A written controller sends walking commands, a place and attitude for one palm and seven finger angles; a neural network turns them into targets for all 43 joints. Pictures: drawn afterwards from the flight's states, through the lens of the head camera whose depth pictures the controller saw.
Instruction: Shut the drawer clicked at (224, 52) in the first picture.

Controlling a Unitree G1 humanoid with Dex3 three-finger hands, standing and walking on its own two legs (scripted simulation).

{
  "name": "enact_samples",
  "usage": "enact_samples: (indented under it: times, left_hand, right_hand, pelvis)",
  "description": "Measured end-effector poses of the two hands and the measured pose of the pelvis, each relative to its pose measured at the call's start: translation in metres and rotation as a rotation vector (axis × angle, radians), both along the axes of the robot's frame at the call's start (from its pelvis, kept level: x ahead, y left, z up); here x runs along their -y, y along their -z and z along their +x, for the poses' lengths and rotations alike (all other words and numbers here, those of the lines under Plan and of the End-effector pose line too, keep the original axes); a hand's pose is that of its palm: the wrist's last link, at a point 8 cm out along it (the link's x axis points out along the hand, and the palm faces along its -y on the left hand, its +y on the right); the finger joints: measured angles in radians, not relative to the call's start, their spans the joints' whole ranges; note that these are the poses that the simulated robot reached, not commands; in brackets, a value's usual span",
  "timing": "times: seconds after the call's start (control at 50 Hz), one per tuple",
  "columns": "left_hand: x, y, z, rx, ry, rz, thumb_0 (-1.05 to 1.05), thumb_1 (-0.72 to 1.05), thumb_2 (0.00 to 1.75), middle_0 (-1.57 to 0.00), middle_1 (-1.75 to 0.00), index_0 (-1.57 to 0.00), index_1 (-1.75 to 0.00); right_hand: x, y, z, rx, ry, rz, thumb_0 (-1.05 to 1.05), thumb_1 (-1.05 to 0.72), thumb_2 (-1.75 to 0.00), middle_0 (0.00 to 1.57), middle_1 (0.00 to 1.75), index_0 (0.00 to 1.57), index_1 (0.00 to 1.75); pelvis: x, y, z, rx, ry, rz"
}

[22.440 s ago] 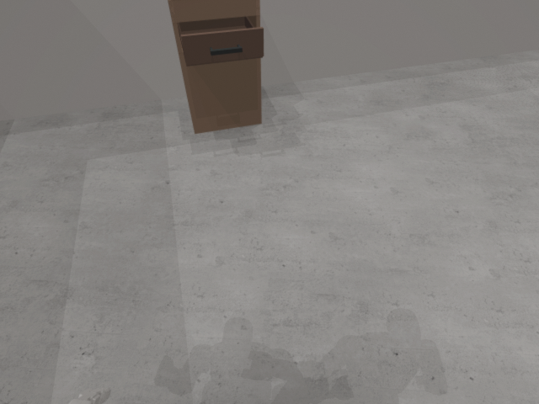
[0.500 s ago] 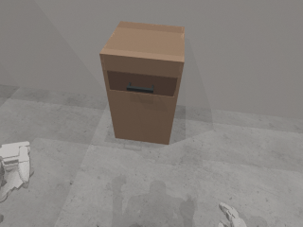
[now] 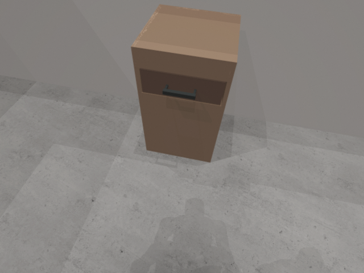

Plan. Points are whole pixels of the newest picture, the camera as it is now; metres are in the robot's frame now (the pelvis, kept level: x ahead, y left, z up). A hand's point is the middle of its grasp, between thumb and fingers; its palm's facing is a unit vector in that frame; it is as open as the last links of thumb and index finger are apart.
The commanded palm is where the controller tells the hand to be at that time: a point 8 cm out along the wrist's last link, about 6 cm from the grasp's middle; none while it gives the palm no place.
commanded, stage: let the arm hang, fingers relaxed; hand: left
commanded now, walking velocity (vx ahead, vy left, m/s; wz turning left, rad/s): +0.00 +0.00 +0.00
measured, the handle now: (179, 91) +0.86 +0.05 -0.19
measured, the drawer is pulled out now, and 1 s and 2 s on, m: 0.00 0.00 0.00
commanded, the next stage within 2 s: look to check the result in 0.64 s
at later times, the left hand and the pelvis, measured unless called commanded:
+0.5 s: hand out of the picture +0.01 +0.15 -0.17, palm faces +0.02 -0.98 -0.18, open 7.2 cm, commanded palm none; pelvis +0.01 -0.01 +0.00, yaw -1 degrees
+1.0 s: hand out of the picture +0.01 +0.14 -0.17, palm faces +0.03 -0.98 -0.18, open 7.3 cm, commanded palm none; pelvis +0.02 -0.02 +0.00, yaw -1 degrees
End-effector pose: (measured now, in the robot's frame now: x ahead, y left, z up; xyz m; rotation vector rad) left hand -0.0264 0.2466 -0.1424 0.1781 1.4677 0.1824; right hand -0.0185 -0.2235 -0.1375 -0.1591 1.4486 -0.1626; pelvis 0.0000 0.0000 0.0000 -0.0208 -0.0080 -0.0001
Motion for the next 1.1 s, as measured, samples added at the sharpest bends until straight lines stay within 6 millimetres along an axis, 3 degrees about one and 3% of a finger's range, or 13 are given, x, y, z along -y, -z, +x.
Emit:
enact_samples:
  times: [0.06, 0.14, 0.24, 0.36, 0.56, 0.78, 1.1]
  left_hand:
    - [0.003, -0.005, -0.014, -0.046, -0.014, 0.003, 0.01, 0.91, 0.9, -0.68, -0.86, -0.68, -0.84]
    - [0.012, -0.006, -0.018, -0.061, -0.019, -0.005, 0.01, 0.91, 0.9, -0.52, -0.68, -0.53, -0.67]
    - [0.028, -0.004, -0.005, -0.024, -0.013, -0.029, 0.0, 0.91, 0.9, -0.35, -0.48, -0.35, -0.48]
    - [0.044, 0.0, 0.019, 0.046, -0.003, -0.057, 0.0, 0.91, 0.9, -0.24, -0.36, -0.25, -0.36]
    - [0.047, 0.0, 0.034, 0.069, 0.004, -0.05, 0.01, 0.92, 0.9, -0.2, -0.3, -0.21, -0.31]
    - [0.052, -0.002, 0.033, 0.047, -0.008, -0.043, 0.0, 0.91, 0.9, -0.19, -0.3, -0.2, -0.3]
    - [0.064, -0.002, 0.037, 0.032, -0.015, -0.053, 0.0, 0.91, 0.9, -0.19, -0.3, -0.2, -0.3]
  right_hand:
    - [-0.007, 0.002, -0.012, -0.038, 0.016, 0.021, 0.0, -0.91, -0.9, 0.2, 0.3, 0.2, 0.3]
    - [-0.013, 0.005, -0.015, -0.042, 0.032, 0.041, 0.0, -0.91, -0.9, 0.2, 0.3, 0.2, 0.3]
    - [-0.018, 0.009, -0.007, -0.009, 0.04, 0.059, 0.0, -0.91, -0.9, 0.2, 0.3, 0.2, 0.3]
    - [-0.016, 0.011, 0.003, 0.023, 0.043, 0.062, 0.01, -0.91, -0.9, 0.2, 0.3, 0.2, 0.3]
    - [-0.008, 0.009, 0.004, 0.024, 0.059, 0.051, 0.0, -0.91, -0.9, 0.2, 0.3, 0.2, 0.3]
    - [-0.004, 0.01, 0.005, -0.002, 0.056, 0.056, 0.0, -0.91, -0.9, 0.19, 0.3, 0.2, 0.3]
    - [0.004, 0.01, 0.022, 0.014, 0.054, 0.053, 0.0, -0.91, -0.9, 0.19, 0.3, 0.2, 0.3]
  pelvis:
    - [0.0, -0.002, 0.002, 0.004, 0.003, 0.005]
    - [0.0, -0.003, 0.003, 0.012, 0.006, 0.009]
    - [0.002, -0.004, 0.003, 0.017, 0.01, 0.014]
    - [0.005, -0.003, 0.005, 0.016, 0.011, 0.017]
    - [0.012, -0.003, 0.012, 0.016, 0.015, 0.018]
    - [0.017, -0.004, 0.018, 0.015, 0.013, 0.02]
    - [0.024, -0.004, 0.028, 0.012, 0.017, 0.022]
